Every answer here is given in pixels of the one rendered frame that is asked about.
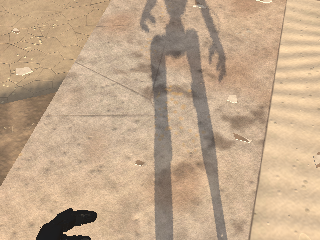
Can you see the robot left hand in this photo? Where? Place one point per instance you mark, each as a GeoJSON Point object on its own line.
{"type": "Point", "coordinates": [64, 222]}

